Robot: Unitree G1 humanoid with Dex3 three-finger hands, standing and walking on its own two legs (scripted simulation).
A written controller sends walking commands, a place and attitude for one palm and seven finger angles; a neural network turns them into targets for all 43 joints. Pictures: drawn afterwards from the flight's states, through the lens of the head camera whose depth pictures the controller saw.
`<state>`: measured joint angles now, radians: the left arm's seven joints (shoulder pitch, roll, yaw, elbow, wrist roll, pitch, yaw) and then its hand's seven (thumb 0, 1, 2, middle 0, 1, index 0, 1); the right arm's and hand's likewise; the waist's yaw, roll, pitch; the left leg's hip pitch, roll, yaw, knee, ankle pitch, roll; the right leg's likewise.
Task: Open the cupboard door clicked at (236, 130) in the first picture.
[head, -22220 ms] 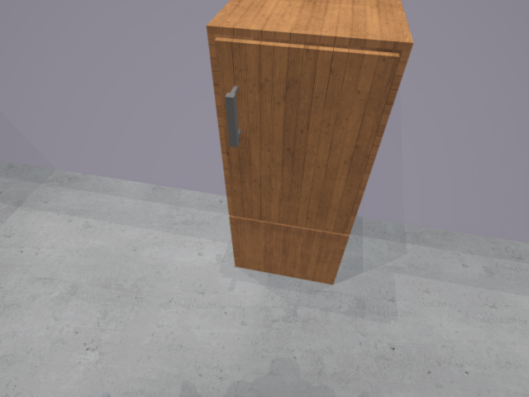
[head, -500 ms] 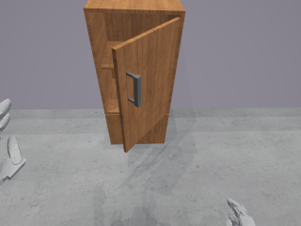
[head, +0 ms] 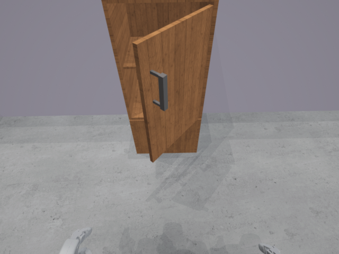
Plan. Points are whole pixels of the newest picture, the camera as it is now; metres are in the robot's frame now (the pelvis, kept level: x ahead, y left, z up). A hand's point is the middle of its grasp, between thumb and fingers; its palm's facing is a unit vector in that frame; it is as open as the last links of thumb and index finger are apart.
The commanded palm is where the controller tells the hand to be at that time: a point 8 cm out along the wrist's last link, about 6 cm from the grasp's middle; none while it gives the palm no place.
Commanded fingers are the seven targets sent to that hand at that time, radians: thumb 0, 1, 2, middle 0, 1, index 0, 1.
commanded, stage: let the arm hang, fingers relaxed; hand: left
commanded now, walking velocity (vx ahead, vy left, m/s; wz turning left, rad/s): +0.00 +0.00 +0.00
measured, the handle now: (158, 90) +0.60 +0.05 +0.05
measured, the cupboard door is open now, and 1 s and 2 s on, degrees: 49 49 49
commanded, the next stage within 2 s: look to check the result in 0.88 s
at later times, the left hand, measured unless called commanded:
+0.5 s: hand out of the picture -0.07 +0.17 -0.16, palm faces +0.04 -0.97 -0.26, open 7.4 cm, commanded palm none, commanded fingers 0.00 0.90 0.90 -0.20 -0.30 -0.20 -0.30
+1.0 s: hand out of the picture +0.01 +0.13 -0.16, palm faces +0.07 -0.98 -0.20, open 7.3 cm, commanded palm none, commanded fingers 0.00 0.90 0.90 -0.20 -0.30 -0.20 -0.30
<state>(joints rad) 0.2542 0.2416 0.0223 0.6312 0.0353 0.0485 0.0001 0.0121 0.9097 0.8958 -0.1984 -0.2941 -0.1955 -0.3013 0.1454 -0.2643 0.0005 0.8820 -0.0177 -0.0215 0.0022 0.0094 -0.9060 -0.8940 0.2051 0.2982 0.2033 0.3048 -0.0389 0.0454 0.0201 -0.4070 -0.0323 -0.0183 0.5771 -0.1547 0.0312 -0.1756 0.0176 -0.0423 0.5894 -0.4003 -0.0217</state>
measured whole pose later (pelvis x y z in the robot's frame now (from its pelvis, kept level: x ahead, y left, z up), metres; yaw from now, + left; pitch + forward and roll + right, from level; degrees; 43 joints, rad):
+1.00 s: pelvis +0.03 -0.03 +0.01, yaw +0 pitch -2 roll +0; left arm 0.33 0.11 0.02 1.13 0.01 0.00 0.05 0.01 0.92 0.90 -0.20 -0.29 -0.20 -0.30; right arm 0.28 -0.13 -0.01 1.14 -0.02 0.02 -0.04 0.00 -0.91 -0.89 0.20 0.30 0.20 0.30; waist -0.02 0.02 0.05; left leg -0.27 -0.02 -0.04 0.47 -0.16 0.00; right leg -0.01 0.04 -0.05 0.42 -0.37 -0.05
